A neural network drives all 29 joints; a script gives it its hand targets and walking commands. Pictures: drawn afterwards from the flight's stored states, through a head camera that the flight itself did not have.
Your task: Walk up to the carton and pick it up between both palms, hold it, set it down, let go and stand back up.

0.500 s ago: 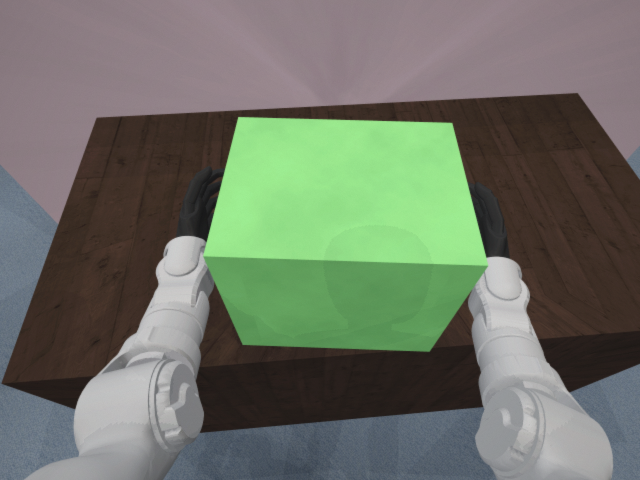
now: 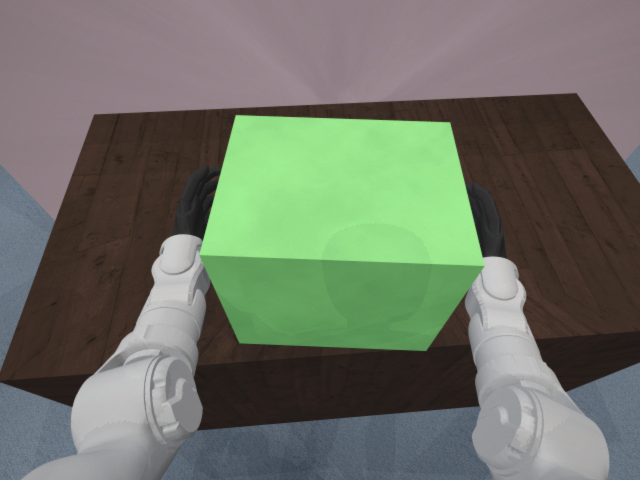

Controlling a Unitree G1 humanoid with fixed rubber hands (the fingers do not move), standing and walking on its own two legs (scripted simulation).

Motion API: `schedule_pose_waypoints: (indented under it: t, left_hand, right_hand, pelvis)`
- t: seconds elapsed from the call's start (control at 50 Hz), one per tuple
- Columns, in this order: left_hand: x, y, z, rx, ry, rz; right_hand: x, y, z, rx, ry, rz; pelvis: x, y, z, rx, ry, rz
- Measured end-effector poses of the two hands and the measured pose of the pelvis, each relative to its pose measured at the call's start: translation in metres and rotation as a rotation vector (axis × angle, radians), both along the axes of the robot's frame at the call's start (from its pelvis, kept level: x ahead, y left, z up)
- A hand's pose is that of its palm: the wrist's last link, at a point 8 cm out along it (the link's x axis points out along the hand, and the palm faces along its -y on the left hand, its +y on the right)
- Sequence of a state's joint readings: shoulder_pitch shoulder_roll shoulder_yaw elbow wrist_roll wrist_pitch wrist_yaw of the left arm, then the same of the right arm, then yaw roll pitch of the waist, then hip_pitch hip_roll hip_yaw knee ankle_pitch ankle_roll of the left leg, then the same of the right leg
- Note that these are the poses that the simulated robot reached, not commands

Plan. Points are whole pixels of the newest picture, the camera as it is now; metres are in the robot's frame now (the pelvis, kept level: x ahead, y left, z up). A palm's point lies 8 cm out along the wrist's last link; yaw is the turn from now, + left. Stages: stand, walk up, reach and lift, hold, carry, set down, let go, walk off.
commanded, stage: set down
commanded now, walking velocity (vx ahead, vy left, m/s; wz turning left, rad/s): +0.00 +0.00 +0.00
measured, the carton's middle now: (337, 240) +0.44 -0.01 -0.01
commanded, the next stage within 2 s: none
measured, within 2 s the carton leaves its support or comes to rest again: neither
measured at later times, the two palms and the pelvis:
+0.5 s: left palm (188, 225) +0.45 +0.20 +0.02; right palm (512, 245) +0.42 -0.25 +0.00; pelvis +0.00 +0.00 -0.03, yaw -3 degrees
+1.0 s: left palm (175, 197) +0.44 +0.20 +0.08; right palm (547, 219) +0.42 -0.26 +0.08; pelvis -0.05 -0.02 -0.04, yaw -1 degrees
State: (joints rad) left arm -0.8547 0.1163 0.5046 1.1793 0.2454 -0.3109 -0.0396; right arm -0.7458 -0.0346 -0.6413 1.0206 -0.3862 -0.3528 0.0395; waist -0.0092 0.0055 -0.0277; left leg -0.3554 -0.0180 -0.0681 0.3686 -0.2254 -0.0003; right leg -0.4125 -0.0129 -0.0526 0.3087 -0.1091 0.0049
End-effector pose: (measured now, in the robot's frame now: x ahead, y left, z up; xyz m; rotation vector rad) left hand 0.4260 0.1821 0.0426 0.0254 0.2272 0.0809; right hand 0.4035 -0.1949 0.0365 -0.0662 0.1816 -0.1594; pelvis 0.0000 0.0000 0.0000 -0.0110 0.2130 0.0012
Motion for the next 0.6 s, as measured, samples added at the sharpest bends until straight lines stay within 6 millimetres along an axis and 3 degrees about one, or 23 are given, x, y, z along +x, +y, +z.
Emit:
schedule_pose_waypoints:
  t: [0.08,0.18,0.26,0.38,0.6]
  left_hand:
    - [0.001,0.0,-0.004,0.029,0.031,-0.008]
    - [0.003,0.0,-0.022,0.066,0.108,-0.01]
    - [0.014,0.002,-0.023,0.079,0.099,0.017]
    - [0.029,0.005,-0.015,0.097,0.069,0.017]
    - [0.018,0.022,-0.024,0.089,0.052,0.04]
  right_hand:
    - [0.0,-0.001,-0.007,0.013,0.038,-0.004]
    - [-0.003,-0.003,-0.029,0.034,0.136,0.003]
    - [0.002,-0.005,-0.041,0.05,0.168,0.0]
    - [0.019,-0.021,-0.037,0.043,0.12,-0.024]
    - [0.021,-0.074,-0.022,0.028,0.053,-0.055]
  pelvis:
    - [0.0,0.0,-0.001,0.001,0.009,-0.005]
    - [0.001,0.001,-0.005,-0.002,0.072,-0.021]
    - [0.001,0.001,-0.015,-0.007,0.163,-0.032]
    - [0.0,0.0,-0.027,-0.012,0.219,-0.04]
    - [-0.01,-0.007,-0.039,0.001,0.256,-0.045]
